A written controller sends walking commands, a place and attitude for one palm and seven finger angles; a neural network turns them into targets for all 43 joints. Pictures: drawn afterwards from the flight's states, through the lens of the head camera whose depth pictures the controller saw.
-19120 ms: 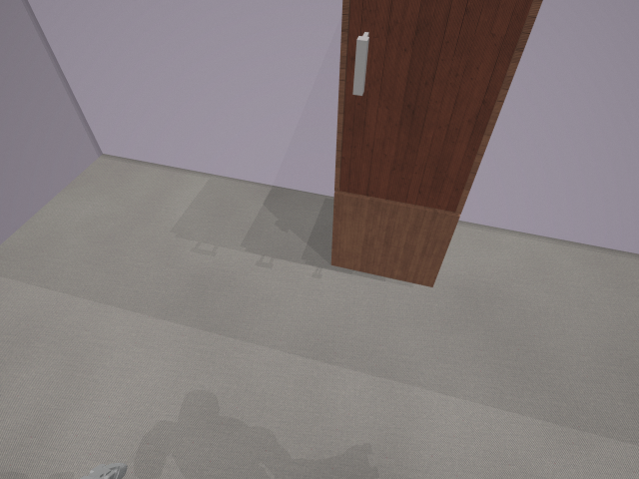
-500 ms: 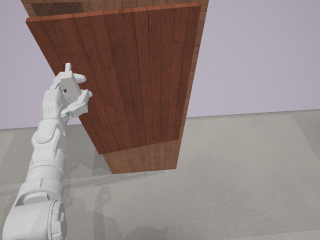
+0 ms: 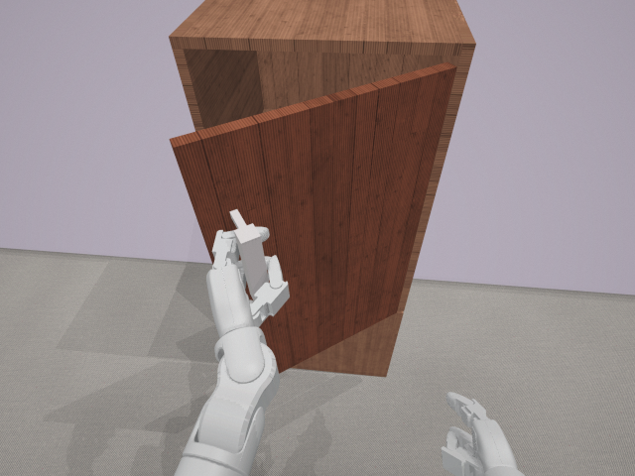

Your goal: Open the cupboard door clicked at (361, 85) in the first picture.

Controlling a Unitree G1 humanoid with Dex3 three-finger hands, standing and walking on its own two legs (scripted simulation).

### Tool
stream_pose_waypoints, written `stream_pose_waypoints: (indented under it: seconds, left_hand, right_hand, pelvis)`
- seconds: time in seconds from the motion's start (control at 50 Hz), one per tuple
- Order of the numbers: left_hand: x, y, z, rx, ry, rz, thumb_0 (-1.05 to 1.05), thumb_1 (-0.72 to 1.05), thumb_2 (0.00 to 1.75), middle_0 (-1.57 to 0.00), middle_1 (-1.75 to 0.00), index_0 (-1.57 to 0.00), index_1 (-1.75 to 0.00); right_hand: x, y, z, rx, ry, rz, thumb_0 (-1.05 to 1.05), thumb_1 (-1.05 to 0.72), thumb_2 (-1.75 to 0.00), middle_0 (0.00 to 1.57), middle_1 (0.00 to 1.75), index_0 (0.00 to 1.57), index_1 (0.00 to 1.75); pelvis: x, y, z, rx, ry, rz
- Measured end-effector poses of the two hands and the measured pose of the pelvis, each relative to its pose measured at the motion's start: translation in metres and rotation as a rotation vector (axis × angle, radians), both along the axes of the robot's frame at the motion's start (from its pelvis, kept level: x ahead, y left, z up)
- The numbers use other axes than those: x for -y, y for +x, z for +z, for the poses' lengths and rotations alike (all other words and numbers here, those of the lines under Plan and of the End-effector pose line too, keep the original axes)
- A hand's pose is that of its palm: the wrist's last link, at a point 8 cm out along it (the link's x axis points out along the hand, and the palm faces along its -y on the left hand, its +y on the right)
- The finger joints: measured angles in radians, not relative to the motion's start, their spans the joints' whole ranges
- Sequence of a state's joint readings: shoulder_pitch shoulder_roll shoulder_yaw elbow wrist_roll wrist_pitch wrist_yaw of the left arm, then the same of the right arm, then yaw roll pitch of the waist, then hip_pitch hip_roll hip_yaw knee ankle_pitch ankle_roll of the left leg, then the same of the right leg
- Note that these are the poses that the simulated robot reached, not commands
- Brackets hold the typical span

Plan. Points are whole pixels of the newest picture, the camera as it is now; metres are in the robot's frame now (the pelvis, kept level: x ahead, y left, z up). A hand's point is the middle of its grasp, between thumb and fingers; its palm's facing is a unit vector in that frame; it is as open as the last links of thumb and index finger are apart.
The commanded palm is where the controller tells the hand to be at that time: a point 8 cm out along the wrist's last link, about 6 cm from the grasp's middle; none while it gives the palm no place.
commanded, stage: pull the door open along its arc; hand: left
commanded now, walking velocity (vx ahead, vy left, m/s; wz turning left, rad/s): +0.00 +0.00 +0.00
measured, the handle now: (249, 257) +0.36 +0.12 +0.10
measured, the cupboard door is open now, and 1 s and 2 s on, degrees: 35 44 47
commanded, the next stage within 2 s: open thumb and fingers to let go in 0.20 s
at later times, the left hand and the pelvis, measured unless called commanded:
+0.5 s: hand (305, 311) +0.28 +0.04 +0.10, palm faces +0.35 -0.94 -0.02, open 6.6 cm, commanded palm +0.24 +0.09 +0.09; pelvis -0.01 -0.03 +0.00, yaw +1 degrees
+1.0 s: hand (302, 313) +0.28 +0.04 +0.10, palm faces +0.29 -0.96 -0.03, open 14.4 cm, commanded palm +0.24 +0.08 +0.09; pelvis -0.02 +0.00 +0.00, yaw +0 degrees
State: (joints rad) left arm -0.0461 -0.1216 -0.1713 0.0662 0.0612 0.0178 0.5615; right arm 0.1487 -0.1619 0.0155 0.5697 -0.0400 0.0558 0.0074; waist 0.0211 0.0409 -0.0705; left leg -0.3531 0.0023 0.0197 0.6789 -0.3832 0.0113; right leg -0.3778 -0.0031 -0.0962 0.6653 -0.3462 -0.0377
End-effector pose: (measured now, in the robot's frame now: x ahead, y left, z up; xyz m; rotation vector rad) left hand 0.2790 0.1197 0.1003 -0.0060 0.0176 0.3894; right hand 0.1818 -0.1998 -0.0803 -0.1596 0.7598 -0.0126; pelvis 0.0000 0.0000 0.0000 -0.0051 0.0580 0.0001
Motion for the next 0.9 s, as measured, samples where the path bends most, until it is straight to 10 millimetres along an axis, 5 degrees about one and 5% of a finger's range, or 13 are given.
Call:
stream_pose_waypoints:
  seconds: [0.24, 0.48, 0.9]
  left_hand:
    - [0.036, -0.041, 0.003, -0.024, 0.038, -0.142, 0.02, 0.65, 0.71, -0.3, -1.3, -0.32, -1.32]
    - [0.036, -0.035, 0.003, -0.018, 0.025, -0.034, 0.02, 0.58, 0.75, -0.35, -1.31, -0.38, -1.32]
    - [0.031, -0.037, 0.002, 0.002, 0.028, -0.082, 0.0, -0.39, 0.35, -0.32, -1.12, -0.32, -1.12]
  right_hand:
    - [0.015, -0.005, -0.005, -0.008, 0.054, -0.01, 0.01, -0.9, -0.9, 0.2, 0.3, 0.2, 0.3]
    - [0.038, -0.011, -0.005, -0.027, -0.022, -0.005, 0.01, -0.9, -0.9, 0.2, 0.3, 0.19, 0.3]
    - [0.015, -0.033, -0.004, -0.03, -0.008, -0.027, 0.01, -0.9, -0.9, 0.2, 0.3, 0.2, 0.3]
  pelvis:
    - [0.016, 0.001, 0.0, 0.048, 0.006, 0.001]
    - [0.03, -0.01, 0.002, 0.056, 0.013, 0.024]
    - [0.011, -0.023, 0.003, 0.07, 0.005, 0.007]
